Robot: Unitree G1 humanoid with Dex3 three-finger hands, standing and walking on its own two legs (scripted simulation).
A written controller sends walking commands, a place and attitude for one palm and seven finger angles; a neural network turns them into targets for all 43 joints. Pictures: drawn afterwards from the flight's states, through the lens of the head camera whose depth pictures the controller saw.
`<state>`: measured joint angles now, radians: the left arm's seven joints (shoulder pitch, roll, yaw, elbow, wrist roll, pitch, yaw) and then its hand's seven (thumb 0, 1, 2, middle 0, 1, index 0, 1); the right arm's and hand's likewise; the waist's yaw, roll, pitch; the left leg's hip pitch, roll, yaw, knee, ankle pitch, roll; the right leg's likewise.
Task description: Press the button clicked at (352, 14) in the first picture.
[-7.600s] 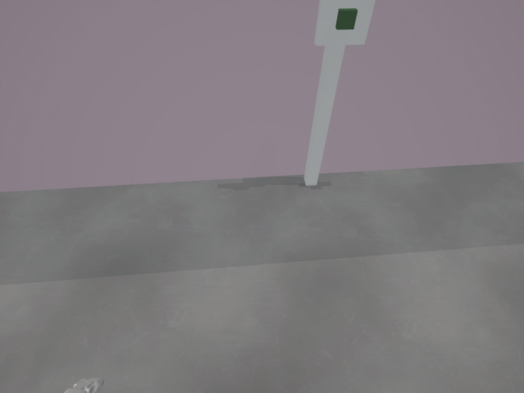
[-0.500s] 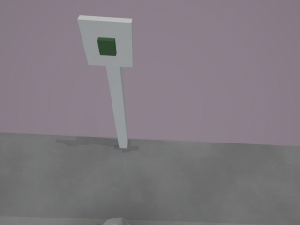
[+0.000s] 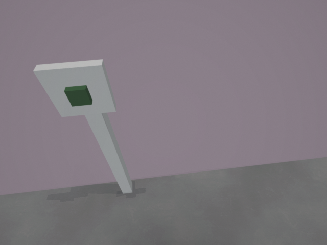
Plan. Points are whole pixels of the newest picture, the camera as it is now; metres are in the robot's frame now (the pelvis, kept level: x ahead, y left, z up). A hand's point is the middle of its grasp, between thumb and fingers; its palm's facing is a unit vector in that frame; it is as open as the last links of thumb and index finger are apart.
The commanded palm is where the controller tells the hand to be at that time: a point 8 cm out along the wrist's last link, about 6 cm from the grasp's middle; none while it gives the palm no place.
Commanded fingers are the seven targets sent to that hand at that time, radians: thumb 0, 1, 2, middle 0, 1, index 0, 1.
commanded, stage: come to a stop and stand still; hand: left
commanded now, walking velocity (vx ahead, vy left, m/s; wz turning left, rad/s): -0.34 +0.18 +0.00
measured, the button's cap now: (79, 95) +0.50 +0.27 +0.09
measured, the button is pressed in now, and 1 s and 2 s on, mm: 0 0 0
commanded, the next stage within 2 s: look again from close up in 1.32 s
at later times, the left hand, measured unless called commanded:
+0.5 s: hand out of the picture +0.02 +0.25 -0.17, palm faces +0.02 -0.98 -0.19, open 7.4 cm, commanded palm none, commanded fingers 0.00 0.90 0.90 -0.20 -0.30 -0.20 -0.30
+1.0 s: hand out of the picture -0.05 +0.15 -0.17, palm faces -0.01 -0.99 -0.15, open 7.4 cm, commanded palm none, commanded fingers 0.00 0.90 0.90 -0.20 -0.30 -0.20 -0.30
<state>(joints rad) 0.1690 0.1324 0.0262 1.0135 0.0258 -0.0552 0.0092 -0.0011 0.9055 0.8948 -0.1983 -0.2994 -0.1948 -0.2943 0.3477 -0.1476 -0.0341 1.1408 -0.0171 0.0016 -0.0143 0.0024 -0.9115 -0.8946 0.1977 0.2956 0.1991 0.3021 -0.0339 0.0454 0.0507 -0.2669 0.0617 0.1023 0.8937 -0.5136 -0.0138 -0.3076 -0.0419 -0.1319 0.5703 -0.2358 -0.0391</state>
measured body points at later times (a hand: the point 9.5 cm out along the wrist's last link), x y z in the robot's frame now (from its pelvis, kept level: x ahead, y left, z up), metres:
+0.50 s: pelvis +0.00 +0.05 +0.01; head +0.01 +0.08 +0.46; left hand +0.02 +0.30 -0.16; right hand +0.07 -0.18 -0.12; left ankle +0.05 +0.14 -0.73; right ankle -0.06 -0.10 -0.66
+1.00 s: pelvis -0.05 +0.00 +0.01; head -0.05 +0.00 +0.46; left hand -0.05 +0.21 -0.16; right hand -0.12 -0.21 -0.15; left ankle -0.01 +0.14 -0.73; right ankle -0.07 -0.12 -0.73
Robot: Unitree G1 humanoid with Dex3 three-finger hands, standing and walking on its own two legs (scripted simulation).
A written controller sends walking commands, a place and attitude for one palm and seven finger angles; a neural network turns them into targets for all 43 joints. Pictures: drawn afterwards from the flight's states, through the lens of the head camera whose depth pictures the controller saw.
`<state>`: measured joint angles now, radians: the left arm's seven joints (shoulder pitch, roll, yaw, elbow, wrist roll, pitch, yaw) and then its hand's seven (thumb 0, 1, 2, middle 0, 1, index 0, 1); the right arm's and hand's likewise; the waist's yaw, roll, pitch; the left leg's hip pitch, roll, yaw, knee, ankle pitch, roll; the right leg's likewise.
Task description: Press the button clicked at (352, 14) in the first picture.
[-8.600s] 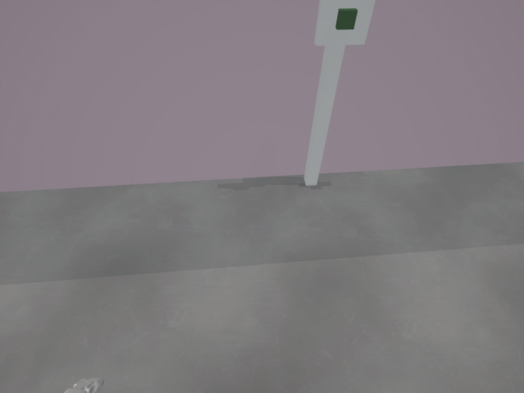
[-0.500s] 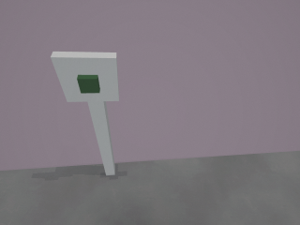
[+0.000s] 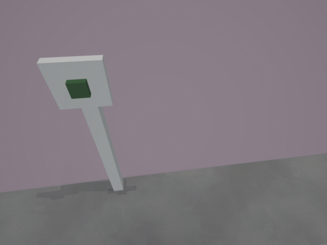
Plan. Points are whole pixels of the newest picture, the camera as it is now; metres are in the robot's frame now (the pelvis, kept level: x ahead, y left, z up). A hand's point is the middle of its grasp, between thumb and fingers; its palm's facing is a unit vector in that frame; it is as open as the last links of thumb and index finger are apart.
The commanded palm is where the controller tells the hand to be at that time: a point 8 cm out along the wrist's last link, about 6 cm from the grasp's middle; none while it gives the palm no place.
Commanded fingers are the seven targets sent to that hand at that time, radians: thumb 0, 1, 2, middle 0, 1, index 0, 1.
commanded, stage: come to a stop and stand still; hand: left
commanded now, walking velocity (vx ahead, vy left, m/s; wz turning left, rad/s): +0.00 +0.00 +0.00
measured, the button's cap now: (79, 88) +0.54 +0.29 +0.08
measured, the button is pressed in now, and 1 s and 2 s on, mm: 0 0 0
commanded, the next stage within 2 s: look again from close up in 0.32 s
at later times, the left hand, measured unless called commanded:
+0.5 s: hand out of the picture -0.02 +0.16 -0.18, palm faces +0.03 -0.99 -0.17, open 7.4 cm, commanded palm none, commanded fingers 0.00 0.90 0.90 -0.20 -0.30 -0.20 -0.30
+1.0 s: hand out of the picture +0.06 +0.20 -0.17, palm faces +0.01 -0.97 -0.24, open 7.4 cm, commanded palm none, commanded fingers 0.00 0.90 0.90 -0.20 -0.30 -0.20 -0.30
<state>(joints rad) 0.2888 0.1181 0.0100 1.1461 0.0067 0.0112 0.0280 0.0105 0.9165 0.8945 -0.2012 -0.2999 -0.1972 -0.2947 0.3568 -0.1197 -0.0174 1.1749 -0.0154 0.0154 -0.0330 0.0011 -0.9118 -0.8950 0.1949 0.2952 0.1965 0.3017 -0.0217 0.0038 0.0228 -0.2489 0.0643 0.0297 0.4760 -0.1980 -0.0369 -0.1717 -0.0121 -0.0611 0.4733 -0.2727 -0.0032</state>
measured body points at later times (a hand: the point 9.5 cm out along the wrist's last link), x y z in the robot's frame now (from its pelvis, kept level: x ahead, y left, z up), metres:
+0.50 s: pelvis +0.00 +0.01 +0.00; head +0.01 +0.01 +0.45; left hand -0.02 +0.22 -0.16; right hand -0.01 -0.21 -0.17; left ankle +0.04 +0.14 -0.74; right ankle -0.01 -0.11 -0.74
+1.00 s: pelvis +0.03 +0.02 +0.00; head +0.04 +0.01 +0.45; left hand +0.06 +0.25 -0.15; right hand +0.05 -0.21 -0.16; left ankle +0.04 +0.14 -0.74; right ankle -0.01 -0.11 -0.74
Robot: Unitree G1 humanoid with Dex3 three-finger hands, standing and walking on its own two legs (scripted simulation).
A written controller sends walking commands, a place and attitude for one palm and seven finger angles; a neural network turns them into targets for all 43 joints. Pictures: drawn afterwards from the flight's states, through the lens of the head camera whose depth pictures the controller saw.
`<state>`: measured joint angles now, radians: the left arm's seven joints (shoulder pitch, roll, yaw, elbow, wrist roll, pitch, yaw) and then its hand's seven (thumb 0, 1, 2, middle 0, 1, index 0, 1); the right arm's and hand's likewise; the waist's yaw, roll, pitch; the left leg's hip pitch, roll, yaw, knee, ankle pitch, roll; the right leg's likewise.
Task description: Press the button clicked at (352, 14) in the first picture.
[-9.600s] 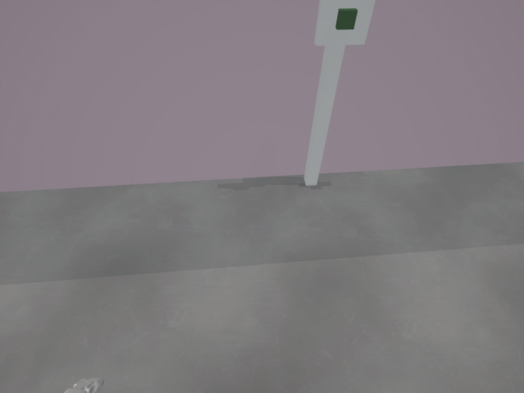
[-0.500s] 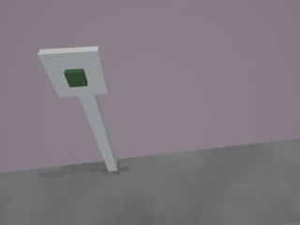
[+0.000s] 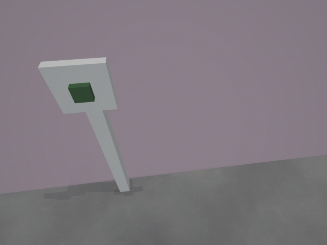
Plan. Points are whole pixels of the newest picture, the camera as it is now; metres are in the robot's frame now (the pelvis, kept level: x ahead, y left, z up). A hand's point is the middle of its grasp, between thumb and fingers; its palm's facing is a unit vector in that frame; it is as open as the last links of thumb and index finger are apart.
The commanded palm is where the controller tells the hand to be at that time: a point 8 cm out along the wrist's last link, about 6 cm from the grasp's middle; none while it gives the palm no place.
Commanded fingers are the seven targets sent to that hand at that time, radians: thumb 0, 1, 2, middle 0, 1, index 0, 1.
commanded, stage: look again from close up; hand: left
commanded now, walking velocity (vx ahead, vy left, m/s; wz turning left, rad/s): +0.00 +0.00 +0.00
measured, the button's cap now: (82, 92) +0.51 +0.28 +0.09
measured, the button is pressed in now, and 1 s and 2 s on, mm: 0 0 0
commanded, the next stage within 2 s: raise the hand and make a fist in 0.14 s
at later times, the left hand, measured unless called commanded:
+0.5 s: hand (100, 208) +0.20 +0.16 +0.01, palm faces +0.23 -0.97 -0.05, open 6.6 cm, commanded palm +0.11 +0.22 -0.04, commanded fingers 0.00 0.90 0.90 -0.58 -0.72 -0.58 -0.72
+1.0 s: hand (96, 220) +0.18 +0.17 -0.01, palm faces +0.14 -0.99 -0.05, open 3.3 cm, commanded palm +0.14 +0.23 +0.00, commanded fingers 0.00 0.90 0.90 -1.27 -1.47 -1.27 -1.47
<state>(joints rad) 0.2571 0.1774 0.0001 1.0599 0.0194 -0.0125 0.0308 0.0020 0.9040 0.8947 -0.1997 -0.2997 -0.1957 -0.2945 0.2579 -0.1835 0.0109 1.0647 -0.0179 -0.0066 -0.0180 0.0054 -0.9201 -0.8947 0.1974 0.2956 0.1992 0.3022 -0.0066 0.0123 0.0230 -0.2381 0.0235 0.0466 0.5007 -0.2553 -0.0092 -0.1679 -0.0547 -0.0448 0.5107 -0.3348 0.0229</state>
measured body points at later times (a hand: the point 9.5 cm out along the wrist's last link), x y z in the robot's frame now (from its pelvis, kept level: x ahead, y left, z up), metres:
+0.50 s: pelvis -0.02 -0.02 -0.04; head +0.01 -0.03 +0.41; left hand +0.18 +0.21 +0.01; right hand +0.16 -0.27 -0.12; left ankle +0.01 +0.13 -0.74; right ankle -0.04 -0.13 -0.74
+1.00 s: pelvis -0.04 -0.03 -0.06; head +0.01 -0.04 +0.38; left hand +0.17 +0.22 +0.00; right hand +0.12 -0.25 -0.16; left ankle +0.01 +0.13 -0.74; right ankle -0.04 -0.13 -0.74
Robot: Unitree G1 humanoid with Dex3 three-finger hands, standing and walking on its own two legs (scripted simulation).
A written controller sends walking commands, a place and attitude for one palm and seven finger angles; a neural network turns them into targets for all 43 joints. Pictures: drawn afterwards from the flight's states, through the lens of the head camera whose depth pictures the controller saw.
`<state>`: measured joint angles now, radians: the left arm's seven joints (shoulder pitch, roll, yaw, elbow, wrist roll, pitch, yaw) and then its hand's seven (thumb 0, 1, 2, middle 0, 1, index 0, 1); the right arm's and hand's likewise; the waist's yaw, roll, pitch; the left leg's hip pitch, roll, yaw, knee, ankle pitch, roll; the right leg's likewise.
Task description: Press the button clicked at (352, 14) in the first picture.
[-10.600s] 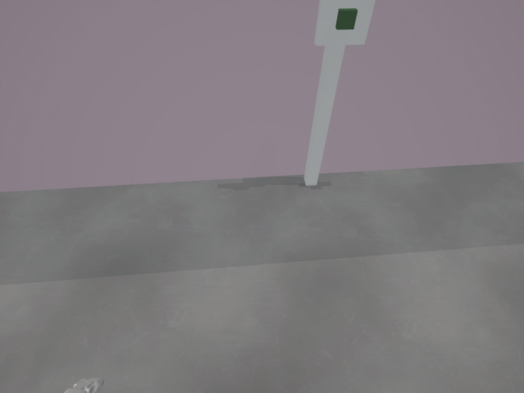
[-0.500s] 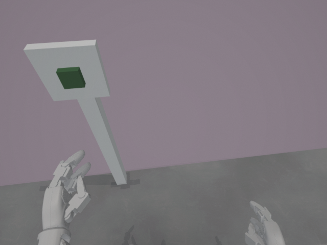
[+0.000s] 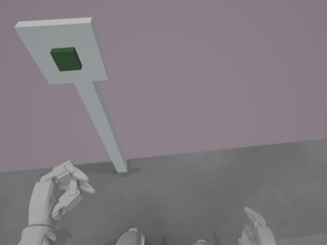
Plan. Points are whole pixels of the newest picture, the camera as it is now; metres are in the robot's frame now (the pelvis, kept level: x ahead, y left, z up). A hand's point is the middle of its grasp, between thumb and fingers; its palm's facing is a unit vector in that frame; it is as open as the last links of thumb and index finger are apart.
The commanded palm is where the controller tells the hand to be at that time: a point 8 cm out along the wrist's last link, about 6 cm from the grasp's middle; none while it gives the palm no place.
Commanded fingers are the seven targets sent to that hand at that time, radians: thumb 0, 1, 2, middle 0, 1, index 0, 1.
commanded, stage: raise the hand and make a fist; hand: left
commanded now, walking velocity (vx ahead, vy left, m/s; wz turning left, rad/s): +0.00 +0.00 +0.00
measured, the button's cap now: (67, 58) +0.55 +0.30 +0.15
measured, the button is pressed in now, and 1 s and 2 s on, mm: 0 0 0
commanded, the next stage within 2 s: aim a knuckle at the button in 1.24 s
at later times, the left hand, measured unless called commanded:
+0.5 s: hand (55, 175) +0.24 +0.22 +0.11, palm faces +0.18 -0.98 -0.06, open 3.1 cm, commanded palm +0.20 +0.28 +0.12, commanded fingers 0.00 0.90 0.90 -1.30 -1.50 -1.30 -1.50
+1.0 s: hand (50, 155) +0.26 +0.23 +0.14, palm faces +0.18 -0.98 -0.05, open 3.1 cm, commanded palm +0.22 +0.28 +0.15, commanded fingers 0.00 0.90 0.90 -1.30 -1.50 -1.30 -1.50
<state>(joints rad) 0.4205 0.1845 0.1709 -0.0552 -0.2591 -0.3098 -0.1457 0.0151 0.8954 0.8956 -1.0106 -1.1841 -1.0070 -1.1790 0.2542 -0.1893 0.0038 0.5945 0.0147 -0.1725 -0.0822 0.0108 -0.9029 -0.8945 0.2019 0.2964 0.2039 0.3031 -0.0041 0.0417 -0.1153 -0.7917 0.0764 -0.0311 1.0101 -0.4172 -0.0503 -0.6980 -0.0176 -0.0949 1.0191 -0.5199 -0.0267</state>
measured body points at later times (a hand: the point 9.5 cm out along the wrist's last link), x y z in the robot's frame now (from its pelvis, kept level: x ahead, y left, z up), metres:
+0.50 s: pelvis +0.02 +0.02 +0.02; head +0.04 +0.02 +0.47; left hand +0.22 +0.28 +0.11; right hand +0.22 -0.20 -0.04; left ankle +0.05 +0.15 -0.67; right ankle -0.01 -0.10 -0.67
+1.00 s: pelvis +0.02 +0.02 +0.04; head +0.03 +0.00 +0.49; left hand +0.25 +0.28 +0.15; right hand +0.20 -0.22 -0.04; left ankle +0.05 +0.15 -0.67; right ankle -0.01 -0.10 -0.67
